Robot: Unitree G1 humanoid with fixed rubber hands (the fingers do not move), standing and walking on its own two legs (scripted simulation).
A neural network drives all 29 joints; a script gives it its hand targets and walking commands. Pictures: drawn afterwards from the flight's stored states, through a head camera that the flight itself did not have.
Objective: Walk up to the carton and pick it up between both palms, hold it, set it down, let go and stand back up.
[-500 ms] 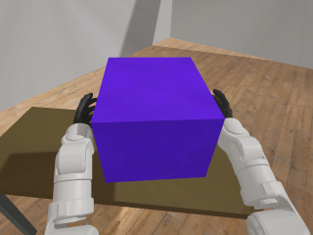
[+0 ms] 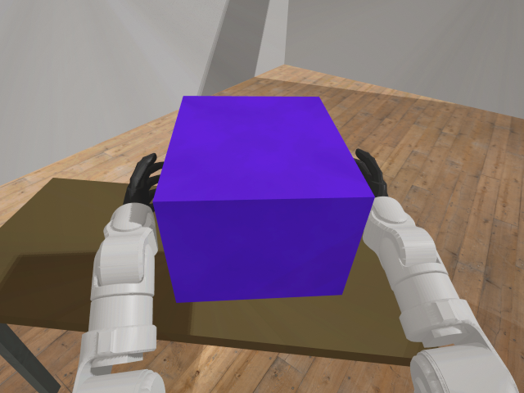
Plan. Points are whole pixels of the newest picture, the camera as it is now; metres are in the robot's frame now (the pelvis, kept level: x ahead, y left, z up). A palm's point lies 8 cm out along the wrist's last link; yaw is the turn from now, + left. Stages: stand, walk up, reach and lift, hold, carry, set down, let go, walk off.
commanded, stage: hold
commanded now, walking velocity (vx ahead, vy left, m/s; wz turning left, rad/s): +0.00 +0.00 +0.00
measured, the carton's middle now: (256, 187) +0.42 +0.02 +0.15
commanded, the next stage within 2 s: set down in 1.54 s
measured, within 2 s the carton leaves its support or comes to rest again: neither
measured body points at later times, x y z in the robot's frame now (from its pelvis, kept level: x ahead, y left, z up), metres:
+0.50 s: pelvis +0.00 +0.00 +0.00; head -0.05 +0.02 +0.45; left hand +0.36 +0.18 +0.18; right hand +0.37 -0.16 +0.17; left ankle +0.03 +0.11 -0.75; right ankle +0.00 -0.11 -0.75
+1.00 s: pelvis -0.01 +0.00 +0.00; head -0.06 +0.01 +0.45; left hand +0.36 +0.18 +0.18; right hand +0.37 -0.17 +0.18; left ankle +0.03 +0.11 -0.75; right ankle +0.00 -0.11 -0.75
